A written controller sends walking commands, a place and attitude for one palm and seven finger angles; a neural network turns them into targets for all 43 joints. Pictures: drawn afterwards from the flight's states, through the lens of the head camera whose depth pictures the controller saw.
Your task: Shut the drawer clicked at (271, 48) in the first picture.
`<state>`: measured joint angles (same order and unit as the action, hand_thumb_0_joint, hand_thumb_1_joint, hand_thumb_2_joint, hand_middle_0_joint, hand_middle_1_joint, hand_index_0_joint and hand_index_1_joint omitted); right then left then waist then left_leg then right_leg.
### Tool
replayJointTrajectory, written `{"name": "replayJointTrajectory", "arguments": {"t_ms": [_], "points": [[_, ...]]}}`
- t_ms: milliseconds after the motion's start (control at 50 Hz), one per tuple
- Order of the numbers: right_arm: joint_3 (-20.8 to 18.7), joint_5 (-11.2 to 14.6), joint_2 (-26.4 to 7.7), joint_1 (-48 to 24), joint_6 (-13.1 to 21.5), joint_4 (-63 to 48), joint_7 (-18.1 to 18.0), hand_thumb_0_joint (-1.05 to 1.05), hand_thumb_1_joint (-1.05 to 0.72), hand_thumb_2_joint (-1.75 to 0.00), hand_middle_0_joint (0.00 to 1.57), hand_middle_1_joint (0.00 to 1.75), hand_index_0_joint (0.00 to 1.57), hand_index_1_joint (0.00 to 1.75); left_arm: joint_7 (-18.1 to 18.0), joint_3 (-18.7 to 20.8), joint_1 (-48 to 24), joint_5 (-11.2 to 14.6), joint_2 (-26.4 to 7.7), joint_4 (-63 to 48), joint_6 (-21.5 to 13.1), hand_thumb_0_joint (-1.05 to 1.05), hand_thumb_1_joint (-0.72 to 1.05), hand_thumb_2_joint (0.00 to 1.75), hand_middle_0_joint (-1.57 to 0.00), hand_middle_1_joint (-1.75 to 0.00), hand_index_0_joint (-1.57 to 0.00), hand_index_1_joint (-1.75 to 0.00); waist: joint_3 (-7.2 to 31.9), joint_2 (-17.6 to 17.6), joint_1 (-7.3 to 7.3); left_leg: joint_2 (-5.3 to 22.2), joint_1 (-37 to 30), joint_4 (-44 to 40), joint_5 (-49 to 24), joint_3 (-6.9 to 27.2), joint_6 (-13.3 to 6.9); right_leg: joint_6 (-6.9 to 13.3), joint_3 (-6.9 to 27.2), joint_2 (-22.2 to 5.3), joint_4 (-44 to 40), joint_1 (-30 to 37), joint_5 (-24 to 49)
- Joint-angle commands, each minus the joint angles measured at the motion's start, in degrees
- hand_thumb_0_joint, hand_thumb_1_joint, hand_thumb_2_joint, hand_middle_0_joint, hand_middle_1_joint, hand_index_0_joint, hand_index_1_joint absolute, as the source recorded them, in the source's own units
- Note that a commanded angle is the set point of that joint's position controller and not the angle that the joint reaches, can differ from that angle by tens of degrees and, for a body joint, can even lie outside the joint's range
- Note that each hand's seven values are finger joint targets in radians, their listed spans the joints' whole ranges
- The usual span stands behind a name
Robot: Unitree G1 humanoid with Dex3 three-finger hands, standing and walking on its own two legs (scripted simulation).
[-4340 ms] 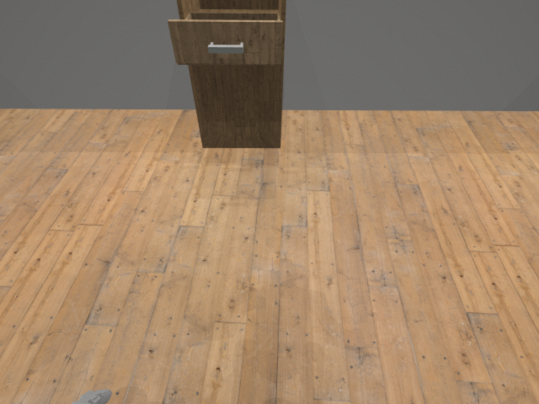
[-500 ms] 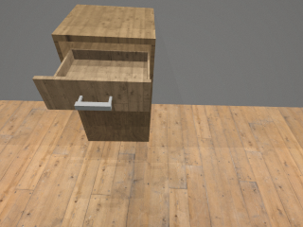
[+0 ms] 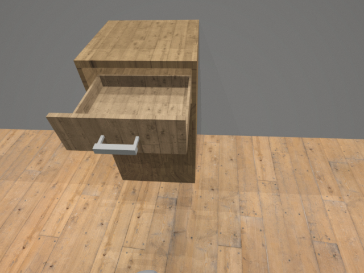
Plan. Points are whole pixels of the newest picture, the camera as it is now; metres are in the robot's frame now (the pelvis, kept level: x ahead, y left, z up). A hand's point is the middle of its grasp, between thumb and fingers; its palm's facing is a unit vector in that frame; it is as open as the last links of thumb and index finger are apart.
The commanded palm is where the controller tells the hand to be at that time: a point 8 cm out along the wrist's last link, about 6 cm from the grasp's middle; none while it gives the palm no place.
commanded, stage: take the last steps up to it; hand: left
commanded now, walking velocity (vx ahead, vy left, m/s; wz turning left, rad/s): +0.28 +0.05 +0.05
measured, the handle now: (117, 144) +0.49 +0.25 -0.04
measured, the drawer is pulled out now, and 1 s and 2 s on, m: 0.30 0.30 0.30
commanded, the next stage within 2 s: come to a stop and stand still in 0.48 s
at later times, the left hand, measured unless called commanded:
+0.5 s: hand out of the picture +0.14 +0.24 -0.18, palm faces +0.06 -0.98 -0.21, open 7.4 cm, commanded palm none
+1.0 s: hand (113, 244) +0.23 +0.22 -0.16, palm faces +0.04 -0.96 -0.29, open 7.3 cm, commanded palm none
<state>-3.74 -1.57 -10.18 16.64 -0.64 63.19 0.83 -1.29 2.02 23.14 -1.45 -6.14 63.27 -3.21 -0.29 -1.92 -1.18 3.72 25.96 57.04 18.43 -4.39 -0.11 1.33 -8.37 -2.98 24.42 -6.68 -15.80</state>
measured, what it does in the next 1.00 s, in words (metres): walks ahead: left foot, then right foot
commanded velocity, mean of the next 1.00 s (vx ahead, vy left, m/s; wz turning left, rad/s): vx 0.06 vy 0.05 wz -0.01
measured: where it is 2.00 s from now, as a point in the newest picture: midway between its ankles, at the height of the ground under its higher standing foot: outside the picture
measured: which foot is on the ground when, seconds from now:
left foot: up 0.00-0.24, down 0.26-0.70, up 0.72-1.00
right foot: down 0.00-0.26, up 0.28-0.64, down 0.66-1.00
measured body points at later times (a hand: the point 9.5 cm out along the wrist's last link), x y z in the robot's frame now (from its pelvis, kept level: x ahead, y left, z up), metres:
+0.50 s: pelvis +0.13 +0.06 -0.01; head +0.13 +0.06 +0.44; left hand +0.14 +0.29 -0.16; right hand +0.19 -0.18 -0.15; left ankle +0.16 +0.15 -0.74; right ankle +0.14 -0.06 -0.69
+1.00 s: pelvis +0.16 +0.03 +0.00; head +0.20 +0.00 +0.45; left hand +0.23 +0.27 -0.14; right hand +0.19 -0.21 -0.17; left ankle +0.12 +0.18 -0.68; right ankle +0.20 -0.06 -0.74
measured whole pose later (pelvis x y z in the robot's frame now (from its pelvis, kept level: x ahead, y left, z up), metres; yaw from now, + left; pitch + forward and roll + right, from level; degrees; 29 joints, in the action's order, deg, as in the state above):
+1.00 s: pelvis +0.16 +0.03 +0.00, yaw +0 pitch +0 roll +3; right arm -3.4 -0.5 -11.2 11.9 -3.5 60.8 -1.4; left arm -2.8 2.3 9.1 -1.4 -8.5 59.0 0.4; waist -5.4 -1.6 -0.4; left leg 0.7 21.0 53.8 26.4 -1.2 3.7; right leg 2.8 -5.9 -3.6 25.6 -15.3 -9.9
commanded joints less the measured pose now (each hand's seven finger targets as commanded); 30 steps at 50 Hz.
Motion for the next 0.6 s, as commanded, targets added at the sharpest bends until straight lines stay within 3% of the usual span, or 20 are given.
{"name": "replayJointTrajectory", "arguments": {"t_ms": [0,80,140,180,200,220,240,260,280,300,320,340,380,440,500,540,580], "points": [[0.0,0.4,0.1,-4.0,1.6,-5.3,0.7,0.0,-0.9,-0.9,0.2,0.3,0.2,0.3,-0.1,1.2,4.9,0.0,-7.7,-0.3,-1.5,0.0,0.9,0.9,-0.2,-0.3,-0.2,-0.3,-8.3,8.3,-0.01,2.3,8.1,-4.3,-5.6,0.0,1.1,5.3,9.4,-13.8,-15.7,-0.7,8.8],[0.6,0.5,0.3,-9.2,2.1,-7.6,1.0,0.0,-0.9,-0.9,0.2,0.3,0.2,0.3,-0.2,1.3,7.0,0.0,-8.5,0.9,-1.6,0.0,0.9,0.9,-0.2,-0.3,-0.2,-0.3,-7.4,8.8,-1.58,1.5,5.7,-13.7,-6.6,-1.9,0.8,5.6,7.1,-13.8,-13.3,2.3,18.0],[0.8,0.7,0.1,-10.3,2.6,-8.5,1.0,0.0,-0.9,-0.9,0.2,0.3,0.2,0.3,-0.3,1.6,6.6,-0.3,-9.6,1.3,-1.0,0.0,0.9,0.9,-0.2,-0.3,-0.2,-0.3,-6.7,11.8,-1.77,0.4,0.0,-19.4,-5.2,-2.7,-0.3,5.2,6.5,-14.1,-10.4,2.0,19.4],[0.6,0.4,-1.2,-6.3,3.0,-7.4,0.5,0.0,-0.9,-0.9,0.2,0.3,0.2,0.3,-0.3,1.9,4.9,0.0,-9.7,1.0,-0.6,0.0,0.9,0.9,-0.2,-0.3,-0.2,-0.3,-5.3,10.1,0.6,-1.2,-8.6,-25.1,-7.1,-3.8,-1.0,4.2,4.8,-12.5,-5.2,-0.3,20.9],[0.3,0.2,-2.5,-0.8,3.3,-5.6,0.1,0.0,-0.9,-0.9,0.2,0.3,0.2,0.3,-0.2,1.8,4.3,0.2,-9.2,1.1,-0.4,0.0,0.9,0.9,-0.2,-0.3,-0.2,-0.3,-2.6,7.8,3.09,-2.1,-17.0,-29.3,-9.2,-4.2,-1.4,3.0,2.9,-10.2,2.5,-2.7,22.4],[-0.6,-0.2,-6.6,6.2,3.8,-3.7,-0.6,0.0,-0.9,-0.9,0.2,0.3,0.2,0.3,0.0,1.3,5.1,0.5,-7.5,0.6,-0.3,0.0,0.9,0.9,-0.2,-0.3,-0.2,-0.3,2.9,0.0,5.55,3.1,-29.2,-30.9,-13.9,1.0,-2.9,1.1,0.7,-7.0,14.6,-8.4,16.4],[-2.2,-0.4,-13.5,12.0,4.0,-2.7,-1.3,0.0,-0.9,-0.9,0.2,0.3,0.2,0.3,0.2,0.7,6.7,0.9,-4.1,-0.5,-0.1,0.0,0.9,0.9,-0.2,-0.3,-0.2,-0.3,8.0,-14.5,6.57,18.5,-38.1,-34.3,-20.1,20.3,-8.2,-1.7,-2.6,0.2,30.4,-20.5,-12.3],[-1.9,0.3,-14.0,14.0,3.2,-2.4,-1.7,0.0,-0.9,-0.9,0.2,0.3,0.2,0.3,-0.1,0.8,3.6,0.6,-5.1,-2.1,0.0,0.0,0.9,0.9,-0.2,-0.3,-0.2,-0.3,8.4,-12.7,7.11,22.2,-36.6,-38.9,-22.3,24.8,-11.6,-0.8,3.2,0.8,40.5,-24.4,-19.9],[-1.6,0.3,-12.8,10.3,2.9,-3.4,-1.8,0.0,-0.9,-0.9,0.2,0.3,0.2,0.3,-0.2,1.2,0.7,0.3,-5.1,-3.1,0.1,0.0,0.9,0.9,-0.2,-0.3,-0.2,-0.3,2.1,-6.4,6.0,22.4,-29.1,-40.2,-18.2,21.3,-13.0,0.0,4.6,-1.8,44.5,-26.2,-18.1],[-0.7,0.4,-9.1,6.1,3.4,-3.9,-2.0,0.0,-0.9,-0.9,0.2,0.3,0.2,0.3,0.0,1.1,-0.8,0.2,-4.4,-2.6,0.4,0.0,0.9,0.9,-0.2,-0.3,-0.2,-0.3,0.5,-7.9,4.51,18.8,-23.5,-41.9,-16.5,17.6,-10.7,-0.3,6.0,-3.3,45.8,-26.2,-12.8],[0.2,0.4,-6.1,2.5,3.7,-4.7,-2.1,0.0,-0.9,-0.9,0.2,0.3,0.2,0.3,0.3,1.5,-1.0,0.1,-4.7,-1.8,0.7,0.0,0.9,0.9,-0.2,-0.3,-0.2,-0.3,-1.9,-7.2,2.99,16.8,-18.8,-43.1,-15.5,13.9,-9.5,-0.6,7.0,-4.4,45.5,-24.6,-8.9],[0.8,0.7,-4.6,0.2,4.0,-5.1,-2.2,0.0,-0.9,-0.9,0.2,0.3,0.2,0.3,0.7,1.4,-0.4,0.1,-4.2,-1.3,1.2,0.0,0.9,0.9,-0.2,-0.3,-0.2,-0.3,-3.5,-5.3,1.55,15.3,-14.5,-44.2,-16.0,10.5,-8.7,-1.1,6.8,-4.8,44.0,-22.2,-6.4],[1.2,0.7,-3.7,-0.6,4.3,-5.2,-2.3,0.0,-0.9,-0.9,0.2,0.3,0.2,0.3,0.7,1.3,1.8,0.0,-3.2,-0.8,2.2,0.0,0.9,0.9,-0.2,-0.3,-0.2,-0.3,-3.2,-5.1,-0.2,13.3,-11.2,-45.7,-15.9,6.4,-8.4,-1.9,6.3,-4.6,40.8,-19.7,-3.6],[0.8,0.4,-3.8,-0.2,4.3,-5.5,-2.3,0.0,-0.9,-0.9,0.2,0.3,0.2,0.3,0.9,1.3,-0.6,-0.2,-3.3,-2.5,3.1,0.0,0.9,0.9,-0.2,-0.3,-0.2,-0.3,-4.0,-2.9,-0.26,13.0,-10.0,-47.2,-12.9,5.9,-9.9,-2.1,5.7,-4.6,32.7,-19.0,-2.5],[0.3,0.1,-5.4,0.2,3.7,-5.2,-2.1,0.0,-0.9,-0.9,0.2,0.3,0.2,0.3,1.0,1.1,-4.4,-0.2,-3.6,-4.4,3.5,0.0,0.9,0.9,-0.2,-0.3,-0.2,-0.3,-4.9,-3.6,0.3,13.3,-9.7,-47.9,-5.3,6.4,-10.7,-2.2,4.8,-4.1,23.8,-17.0,-2.9],[0.1,0.0,-5.7,0.4,3.2,-4.8,-2.0,0.0,-0.9,-0.9,0.2,0.3,0.2,0.3,1.0,1.1,-6.5,-0.2,-4.2,-5.6,3.2,0.0,0.9,0.9,-0.2,-0.3,-0.2,-0.3,-5.6,-3.4,0.65,13.6,-8.5,-47.4,-0.9,7.8,-10.8,-1.9,4.5,-3.3,18.8,-14.4,-3.5],[0.1,0.0,-6.0,-0.5,2.7,-4.5,-2.0,0.0,-0.9,-0.9,0.2,0.3,0.2,0.3,0.8,0.9,-5.2,-0.3,-4.0,-5.2,3.0,0.0,0.9,0.9,-0.2,-0.3,-0.2,-0.3,-4.5,-1.2,-0.51,12.3,-7.9,-43.4,-0.5,6.3,-9.3,-2.4,3.4,-1.6,12.8,-8.8,-0.8]]}}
